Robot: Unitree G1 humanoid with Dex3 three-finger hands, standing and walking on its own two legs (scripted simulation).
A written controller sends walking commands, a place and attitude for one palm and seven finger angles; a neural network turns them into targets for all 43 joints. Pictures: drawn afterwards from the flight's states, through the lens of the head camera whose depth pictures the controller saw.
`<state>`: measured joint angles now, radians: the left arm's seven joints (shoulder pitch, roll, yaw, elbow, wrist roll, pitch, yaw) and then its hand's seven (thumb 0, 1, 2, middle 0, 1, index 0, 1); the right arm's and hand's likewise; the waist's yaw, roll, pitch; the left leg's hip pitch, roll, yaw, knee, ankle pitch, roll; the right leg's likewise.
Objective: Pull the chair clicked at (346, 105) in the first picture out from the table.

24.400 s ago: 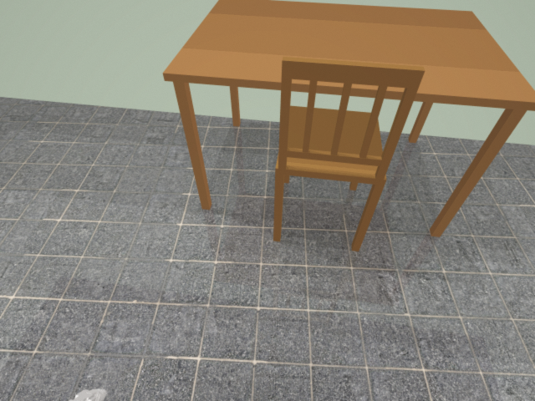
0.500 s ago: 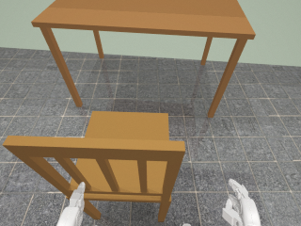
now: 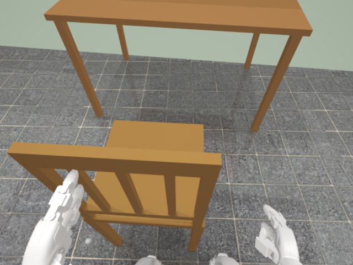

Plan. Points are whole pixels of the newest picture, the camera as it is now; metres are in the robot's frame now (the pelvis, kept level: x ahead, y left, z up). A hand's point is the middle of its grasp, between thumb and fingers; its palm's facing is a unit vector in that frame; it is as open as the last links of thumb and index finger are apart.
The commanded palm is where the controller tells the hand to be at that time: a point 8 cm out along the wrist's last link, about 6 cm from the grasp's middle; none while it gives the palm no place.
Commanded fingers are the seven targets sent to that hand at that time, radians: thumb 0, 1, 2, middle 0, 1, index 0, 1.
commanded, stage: draw the hand back to the body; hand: left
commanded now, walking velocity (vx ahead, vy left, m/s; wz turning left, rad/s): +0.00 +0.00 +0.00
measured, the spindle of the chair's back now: (131, 193) +0.29 +0.13 -0.02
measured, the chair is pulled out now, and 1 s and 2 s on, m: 0.66 0.66 0.66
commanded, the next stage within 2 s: step back with the hand held close in 1.16 s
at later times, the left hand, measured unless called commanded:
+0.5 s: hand (24, 196) +0.20 +0.24 +0.17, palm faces +0.37 -0.83 -0.41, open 13.4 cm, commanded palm +0.15 +0.28 +0.20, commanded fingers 0.00 0.43 0.67 -0.14 -0.20 -0.14 -0.20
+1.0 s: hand out of the picture +0.23 +0.26 +0.23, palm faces +0.46 -0.78 -0.43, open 7.7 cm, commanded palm +0.18 +0.30 +0.25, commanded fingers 0.00 0.90 0.90 -0.20 -0.30 -0.20 -0.30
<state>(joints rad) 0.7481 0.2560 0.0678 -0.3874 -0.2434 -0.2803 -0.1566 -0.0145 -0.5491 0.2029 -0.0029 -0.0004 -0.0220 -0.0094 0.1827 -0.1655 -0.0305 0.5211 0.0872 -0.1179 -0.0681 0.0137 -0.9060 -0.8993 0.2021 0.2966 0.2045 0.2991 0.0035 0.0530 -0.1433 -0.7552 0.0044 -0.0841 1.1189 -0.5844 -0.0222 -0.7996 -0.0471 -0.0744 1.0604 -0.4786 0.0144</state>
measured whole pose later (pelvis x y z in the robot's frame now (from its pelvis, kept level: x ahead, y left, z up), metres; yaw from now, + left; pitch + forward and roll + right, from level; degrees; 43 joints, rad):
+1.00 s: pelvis +0.04 +0.00 +0.08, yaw -1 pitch -2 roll -1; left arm 0.49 0.34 0.34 -0.41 -0.07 -0.02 0.15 0.01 0.84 0.88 -0.20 -0.29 -0.20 -0.29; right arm 0.16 -0.22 0.00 0.67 0.04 -0.11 -0.08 0.01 -0.91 -0.90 0.20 0.30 0.20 0.30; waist 0.05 0.09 0.01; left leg -0.09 0.02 -0.05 0.46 -0.34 -0.02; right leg -0.16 -0.03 -0.06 0.46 -0.26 0.02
